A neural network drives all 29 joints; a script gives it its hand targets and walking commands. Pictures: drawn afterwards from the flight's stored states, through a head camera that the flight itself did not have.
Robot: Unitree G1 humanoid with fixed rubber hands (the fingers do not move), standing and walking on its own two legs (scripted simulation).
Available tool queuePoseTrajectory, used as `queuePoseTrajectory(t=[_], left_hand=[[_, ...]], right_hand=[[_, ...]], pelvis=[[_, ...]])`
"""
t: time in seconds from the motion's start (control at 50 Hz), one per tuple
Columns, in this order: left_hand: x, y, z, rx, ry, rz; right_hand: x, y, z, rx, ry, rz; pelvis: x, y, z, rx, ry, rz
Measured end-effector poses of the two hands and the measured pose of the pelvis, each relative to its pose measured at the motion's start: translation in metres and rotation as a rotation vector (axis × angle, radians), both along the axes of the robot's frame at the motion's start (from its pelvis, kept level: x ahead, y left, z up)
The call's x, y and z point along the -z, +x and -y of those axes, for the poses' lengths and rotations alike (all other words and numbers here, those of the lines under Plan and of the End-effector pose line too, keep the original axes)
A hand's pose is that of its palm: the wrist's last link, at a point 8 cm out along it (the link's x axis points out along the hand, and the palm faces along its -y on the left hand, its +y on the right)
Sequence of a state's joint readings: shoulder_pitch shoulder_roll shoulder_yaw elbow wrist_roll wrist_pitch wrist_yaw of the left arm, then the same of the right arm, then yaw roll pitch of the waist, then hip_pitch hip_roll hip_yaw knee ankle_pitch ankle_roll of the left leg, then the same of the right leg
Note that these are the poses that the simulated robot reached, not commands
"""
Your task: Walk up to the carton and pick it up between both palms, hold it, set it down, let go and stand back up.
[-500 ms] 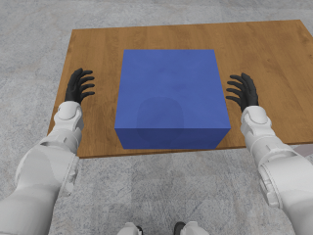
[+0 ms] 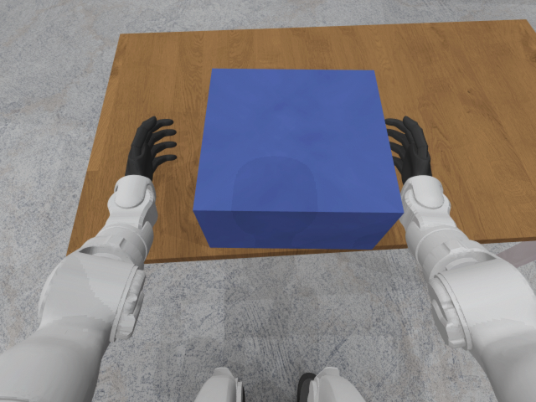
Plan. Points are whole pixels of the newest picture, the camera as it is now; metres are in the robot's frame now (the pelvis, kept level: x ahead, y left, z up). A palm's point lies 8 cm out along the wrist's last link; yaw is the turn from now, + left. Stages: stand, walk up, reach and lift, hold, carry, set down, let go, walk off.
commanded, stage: reach and lift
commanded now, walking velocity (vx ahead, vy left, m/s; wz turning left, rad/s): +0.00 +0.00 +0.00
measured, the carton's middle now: (292, 159) +0.49 -0.01 +0.00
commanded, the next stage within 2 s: none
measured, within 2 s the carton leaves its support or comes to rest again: neither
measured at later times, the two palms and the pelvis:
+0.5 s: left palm (169, 168) +0.45 +0.18 +0.03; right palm (411, 170) +0.46 -0.19 +0.03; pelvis +0.00 +0.00 +0.00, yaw +0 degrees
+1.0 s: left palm (166, 168) +0.45 +0.19 +0.03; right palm (405, 175) +0.45 -0.17 +0.03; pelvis +0.00 +0.00 +0.01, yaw +1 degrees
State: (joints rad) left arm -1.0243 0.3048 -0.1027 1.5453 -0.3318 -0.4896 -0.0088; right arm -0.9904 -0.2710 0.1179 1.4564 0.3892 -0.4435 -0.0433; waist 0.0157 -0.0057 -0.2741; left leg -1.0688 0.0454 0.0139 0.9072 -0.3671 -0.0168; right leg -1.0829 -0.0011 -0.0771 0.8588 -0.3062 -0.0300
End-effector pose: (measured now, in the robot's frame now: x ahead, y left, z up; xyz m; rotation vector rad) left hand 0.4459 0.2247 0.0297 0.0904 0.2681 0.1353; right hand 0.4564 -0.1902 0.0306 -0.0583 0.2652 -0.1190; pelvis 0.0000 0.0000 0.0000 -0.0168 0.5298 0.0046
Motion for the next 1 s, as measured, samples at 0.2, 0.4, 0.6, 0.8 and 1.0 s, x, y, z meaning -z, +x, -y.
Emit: queuePoseTrajectory(t=[0.2, 0.4, 0.6, 0.8, 1.0], left_hand=[[-0.002, 0.010, 0.023, 0.029, -0.027, 0.024], [0.004, 0.005, 0.037, 0.026, -0.041, 0.000], [-0.003, 0.009, 0.043, 0.016, -0.051, 0.021], [-0.003, 0.006, 0.040, 0.017, -0.050, 0.018], [-0.004, 0.001, 0.038, 0.027, -0.061, 0.030]], right_hand=[[-0.001, -0.001, -0.001, 0.003, -0.001, 0.005], [-0.001, -0.001, -0.001, 0.014, 0.003, 0.011], [-0.001, -0.001, -0.009, 0.008, 0.013, 0.015], [-0.001, -0.003, -0.012, 0.013, 0.002, 0.015], [-0.002, -0.010, -0.015, 0.011, -0.007, 0.030]], pelvis=[[0.001, 0.000, -0.002, 0.003, 0.004, -0.001], [0.000, 0.000, -0.001, 0.013, 0.014, 0.005], [0.002, 0.000, 0.003, 0.009, 0.020, 0.009], [-0.002, -0.002, 0.004, -0.003, 0.018, 0.025], [-0.014, 0.001, -0.001, -0.019, 0.004, 0.065]])
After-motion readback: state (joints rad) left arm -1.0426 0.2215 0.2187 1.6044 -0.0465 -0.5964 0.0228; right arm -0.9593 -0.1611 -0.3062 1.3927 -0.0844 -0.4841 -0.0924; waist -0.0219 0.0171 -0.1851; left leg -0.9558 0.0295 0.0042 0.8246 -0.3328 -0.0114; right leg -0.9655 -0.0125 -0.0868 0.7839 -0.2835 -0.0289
